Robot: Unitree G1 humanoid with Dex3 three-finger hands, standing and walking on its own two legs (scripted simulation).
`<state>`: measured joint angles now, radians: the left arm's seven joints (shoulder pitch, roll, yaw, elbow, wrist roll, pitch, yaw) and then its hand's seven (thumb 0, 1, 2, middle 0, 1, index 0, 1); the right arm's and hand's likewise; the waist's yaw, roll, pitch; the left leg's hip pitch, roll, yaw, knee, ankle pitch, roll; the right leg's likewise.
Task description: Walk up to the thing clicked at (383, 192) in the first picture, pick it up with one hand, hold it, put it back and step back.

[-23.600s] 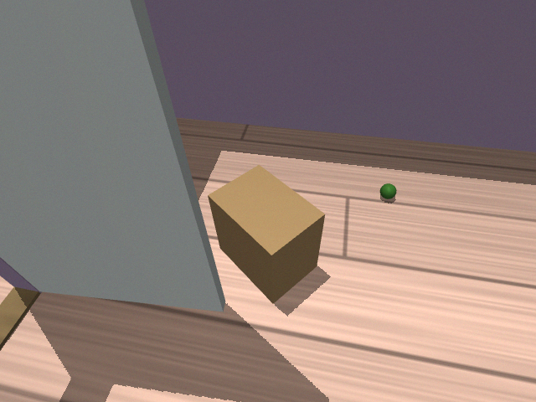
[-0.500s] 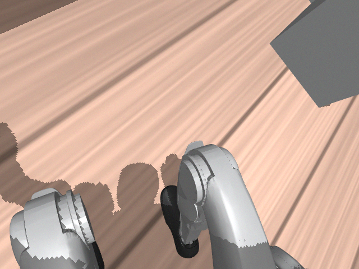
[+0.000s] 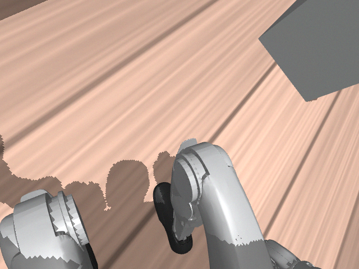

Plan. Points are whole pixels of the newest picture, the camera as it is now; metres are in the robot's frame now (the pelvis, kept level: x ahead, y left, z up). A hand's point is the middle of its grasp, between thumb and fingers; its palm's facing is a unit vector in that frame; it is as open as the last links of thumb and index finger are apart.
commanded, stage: rest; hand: left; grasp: from above
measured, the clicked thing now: out of the picture +0.43 +0.32 -0.25
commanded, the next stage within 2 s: open in 0.14 s
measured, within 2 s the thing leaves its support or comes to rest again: neither
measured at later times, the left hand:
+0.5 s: hand out of the picture +0.41 +0.31 -0.24, palm faces -0.44 -0.16 -0.88, open 9.6 cm
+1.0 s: hand out of the picture +0.42 +0.31 -0.24, palm faces -0.45 -0.17 -0.88, open 12.7 cm
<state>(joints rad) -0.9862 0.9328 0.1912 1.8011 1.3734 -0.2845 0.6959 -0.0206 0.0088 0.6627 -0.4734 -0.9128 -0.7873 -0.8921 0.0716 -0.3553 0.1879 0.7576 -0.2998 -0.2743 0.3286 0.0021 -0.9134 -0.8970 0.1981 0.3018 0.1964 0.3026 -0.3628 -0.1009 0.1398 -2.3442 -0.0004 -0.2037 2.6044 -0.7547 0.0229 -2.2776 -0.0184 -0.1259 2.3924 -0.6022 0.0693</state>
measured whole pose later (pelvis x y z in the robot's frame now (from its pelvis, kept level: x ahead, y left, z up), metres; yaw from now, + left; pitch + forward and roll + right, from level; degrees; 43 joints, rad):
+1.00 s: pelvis +0.00 +0.00 +0.00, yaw -1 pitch +26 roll -15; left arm -1.00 0.98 0.16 1.79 1.34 -0.29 0.67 0.00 -0.38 1.06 -0.10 -1.21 -0.14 -1.17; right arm 0.08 -0.35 0.25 0.71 -0.30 -0.29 0.34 0.00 -0.90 -0.90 0.20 0.30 0.20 0.30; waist -0.37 -0.12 0.16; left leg -2.34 0.00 -0.23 2.59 -0.74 0.02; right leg -2.25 -0.01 -0.15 2.36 -0.59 0.07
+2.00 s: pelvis -0.02 -0.01 +0.06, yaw +7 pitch +32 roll -6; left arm -0.92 0.71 0.02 1.43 1.26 -0.32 0.32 0.00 -0.49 1.03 -0.13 -1.04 -0.11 -1.05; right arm 0.13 -0.33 0.05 0.71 -0.12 -0.07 0.14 0.00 -0.92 -0.90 0.20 0.30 0.20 0.30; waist -0.21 0.00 -0.08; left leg -2.23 -0.02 -0.09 2.33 -0.66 0.01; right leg -2.21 -0.05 -0.04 2.22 -0.58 0.02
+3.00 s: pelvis +0.02 -0.01 +0.29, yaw +10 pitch +26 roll -4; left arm 0.09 0.34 0.01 0.17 0.21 0.22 0.06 0.01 0.88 0.90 -0.21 -0.31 -0.21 -0.31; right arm 0.06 -0.22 0.01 0.54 0.05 -0.10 -0.04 0.01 -0.91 -0.90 0.20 0.30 0.20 0.30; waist -0.05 0.03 -0.18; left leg -1.42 0.01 -0.06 1.60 -0.62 0.00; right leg -1.41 -0.04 -0.05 1.52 -0.55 0.03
